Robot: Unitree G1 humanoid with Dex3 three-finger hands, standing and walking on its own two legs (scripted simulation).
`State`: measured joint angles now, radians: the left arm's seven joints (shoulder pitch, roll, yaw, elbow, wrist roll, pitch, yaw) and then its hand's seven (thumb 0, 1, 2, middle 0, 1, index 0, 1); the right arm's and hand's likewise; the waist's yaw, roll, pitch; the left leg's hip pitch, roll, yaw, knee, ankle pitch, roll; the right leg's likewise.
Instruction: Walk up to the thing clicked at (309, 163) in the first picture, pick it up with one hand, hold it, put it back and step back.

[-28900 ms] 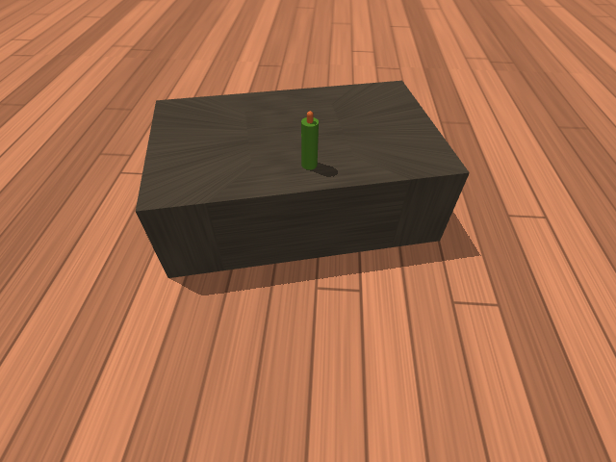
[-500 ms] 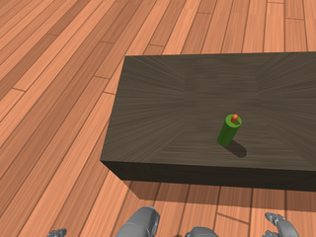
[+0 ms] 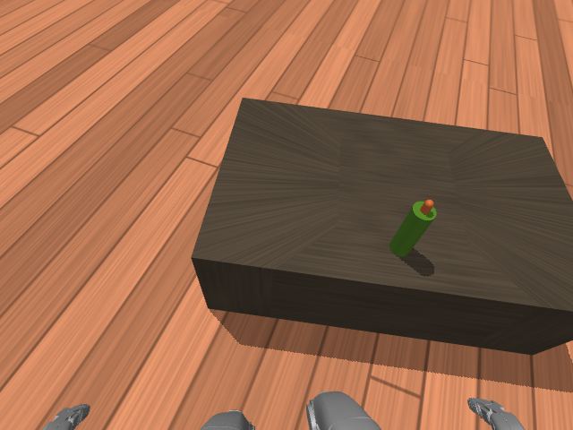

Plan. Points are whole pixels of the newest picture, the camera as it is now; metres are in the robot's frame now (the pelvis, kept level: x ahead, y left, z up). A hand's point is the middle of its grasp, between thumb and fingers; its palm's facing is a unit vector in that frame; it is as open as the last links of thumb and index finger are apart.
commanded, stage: step back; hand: right
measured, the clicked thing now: (413, 226) +0.60 -0.34 -0.26
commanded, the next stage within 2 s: none
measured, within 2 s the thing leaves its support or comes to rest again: neither
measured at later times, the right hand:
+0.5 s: hand out of the picture -0.09 -0.27 -0.16, palm faces +0.11 +0.94 -0.33, open 7.4 cm
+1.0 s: hand out of the picture -0.19 -0.24 -0.13, palm faces +0.03 +0.90 -0.44, open 7.4 cm
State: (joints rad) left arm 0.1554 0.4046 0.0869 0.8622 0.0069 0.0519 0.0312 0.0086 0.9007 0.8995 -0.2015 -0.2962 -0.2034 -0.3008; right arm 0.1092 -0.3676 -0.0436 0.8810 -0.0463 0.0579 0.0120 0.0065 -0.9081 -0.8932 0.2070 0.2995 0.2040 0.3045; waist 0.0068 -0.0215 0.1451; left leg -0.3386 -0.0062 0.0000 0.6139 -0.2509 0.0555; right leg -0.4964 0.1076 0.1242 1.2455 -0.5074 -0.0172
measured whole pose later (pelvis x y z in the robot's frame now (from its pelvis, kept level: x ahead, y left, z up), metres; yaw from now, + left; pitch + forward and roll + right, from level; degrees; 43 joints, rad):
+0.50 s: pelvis -0.15 +0.00 +0.01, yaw -7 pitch -1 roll +3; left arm 0.28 0.34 0.08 0.88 0.05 0.05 0.01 0.01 0.90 0.90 -0.20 -0.30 -0.21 -0.30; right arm 0.19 -0.40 -0.07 0.90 -0.01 0.08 0.00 0.01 -0.91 -0.89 0.21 0.30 0.20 0.30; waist 0.01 0.04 0.10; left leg -0.55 -0.14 -0.15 1.16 -0.40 -0.02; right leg -0.26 -0.05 0.04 0.58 -0.31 0.00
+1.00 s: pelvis -0.30 +0.04 +0.00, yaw -6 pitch -1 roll -1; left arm 0.15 0.39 0.07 0.83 0.02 0.06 0.02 0.01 0.90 0.90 -0.20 -0.30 -0.20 -0.30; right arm 0.09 -0.37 -0.04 0.82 -0.04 0.03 -0.01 0.01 -0.91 -0.89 0.21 0.30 0.21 0.30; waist 0.02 -0.04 0.17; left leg -0.37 0.03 0.02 0.61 -0.22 0.03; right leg -0.37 0.05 0.11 1.02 -0.50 0.04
